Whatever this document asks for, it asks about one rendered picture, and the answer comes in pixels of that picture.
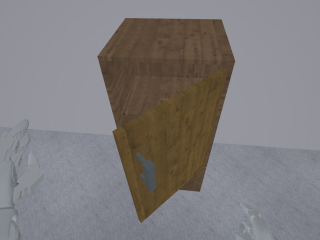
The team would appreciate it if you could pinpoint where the cupboard door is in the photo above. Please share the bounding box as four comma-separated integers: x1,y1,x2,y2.
112,68,228,223

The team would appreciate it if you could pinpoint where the robot right hand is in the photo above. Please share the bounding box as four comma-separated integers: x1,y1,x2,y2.
235,202,274,240

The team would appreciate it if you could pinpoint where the handle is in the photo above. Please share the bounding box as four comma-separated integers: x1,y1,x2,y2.
135,152,157,192

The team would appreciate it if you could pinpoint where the robot left hand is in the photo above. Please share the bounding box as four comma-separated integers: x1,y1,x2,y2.
0,118,44,208

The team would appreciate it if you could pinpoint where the robot left forearm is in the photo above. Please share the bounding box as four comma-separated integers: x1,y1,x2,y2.
0,207,21,240

